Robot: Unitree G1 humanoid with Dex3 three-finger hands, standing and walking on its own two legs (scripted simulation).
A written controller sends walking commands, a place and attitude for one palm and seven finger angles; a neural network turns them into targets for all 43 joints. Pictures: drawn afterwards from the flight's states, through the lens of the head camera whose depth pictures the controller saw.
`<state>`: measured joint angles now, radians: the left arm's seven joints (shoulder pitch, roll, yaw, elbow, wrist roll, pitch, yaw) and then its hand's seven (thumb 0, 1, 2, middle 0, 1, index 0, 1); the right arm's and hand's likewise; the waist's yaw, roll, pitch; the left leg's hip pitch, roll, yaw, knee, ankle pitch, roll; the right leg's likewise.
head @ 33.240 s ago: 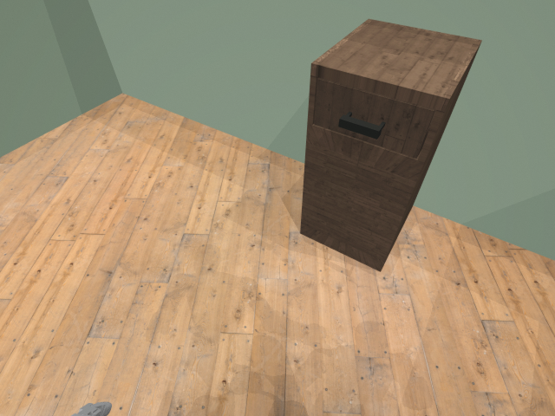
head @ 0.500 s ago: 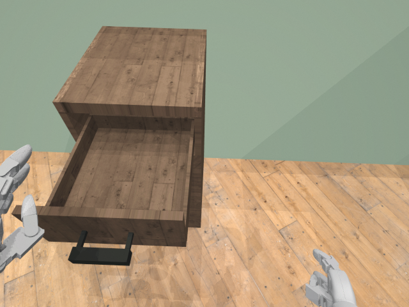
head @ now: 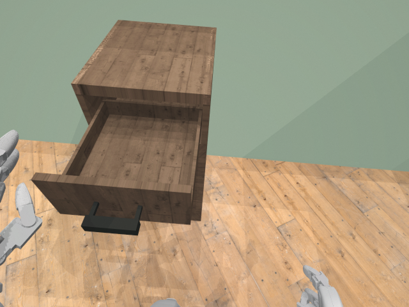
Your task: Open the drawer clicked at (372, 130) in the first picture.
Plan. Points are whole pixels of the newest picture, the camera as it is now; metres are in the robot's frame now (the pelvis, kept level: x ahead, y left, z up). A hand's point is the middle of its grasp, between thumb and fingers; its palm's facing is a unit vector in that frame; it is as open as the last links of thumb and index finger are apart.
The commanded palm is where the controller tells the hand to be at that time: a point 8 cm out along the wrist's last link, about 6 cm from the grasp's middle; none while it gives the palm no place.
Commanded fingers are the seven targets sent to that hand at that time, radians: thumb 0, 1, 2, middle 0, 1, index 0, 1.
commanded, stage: step back with the hand held close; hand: left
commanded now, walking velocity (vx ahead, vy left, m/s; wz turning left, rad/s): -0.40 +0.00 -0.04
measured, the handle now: (114, 216) +0.32 +0.22 -0.07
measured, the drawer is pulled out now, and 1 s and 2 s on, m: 0.30 0.30 0.30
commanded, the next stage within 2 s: stop stepping back and stand still in 0.36 s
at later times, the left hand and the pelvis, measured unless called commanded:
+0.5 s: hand (43, 304) +0.11 +0.18 +0.17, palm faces +0.24 -0.85 -0.46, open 7.4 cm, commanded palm +0.04 +0.25 +0.19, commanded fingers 0.00 0.90 0.90 -0.20 -0.30 -0.20 -0.30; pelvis -0.10 -0.03 +0.01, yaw -2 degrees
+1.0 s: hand out of the picture +0.04 +0.18 +0.17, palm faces +0.35 -0.84 -0.42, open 7.4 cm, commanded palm -0.02 +0.24 +0.19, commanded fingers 0.00 0.90 0.90 -0.20 -0.30 -0.20 -0.30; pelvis -0.15 -0.04 +0.01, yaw +0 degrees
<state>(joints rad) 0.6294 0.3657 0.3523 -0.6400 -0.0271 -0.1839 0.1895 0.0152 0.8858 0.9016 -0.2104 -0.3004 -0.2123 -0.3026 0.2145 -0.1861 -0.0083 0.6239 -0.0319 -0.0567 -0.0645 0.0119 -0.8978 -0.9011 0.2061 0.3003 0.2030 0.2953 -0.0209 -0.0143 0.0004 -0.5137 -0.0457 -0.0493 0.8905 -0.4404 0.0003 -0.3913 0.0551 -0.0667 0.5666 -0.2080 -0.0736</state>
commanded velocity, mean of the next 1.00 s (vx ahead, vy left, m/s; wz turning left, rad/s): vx -0.10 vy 0.02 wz -0.02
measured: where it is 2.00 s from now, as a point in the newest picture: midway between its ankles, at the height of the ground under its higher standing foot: outside the picture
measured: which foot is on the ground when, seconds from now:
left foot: down 0.00-0.38, up 0.40-0.60, down 0.62-1.00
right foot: down 0.00-0.12, up 0.14-0.32, down 0.34-1.00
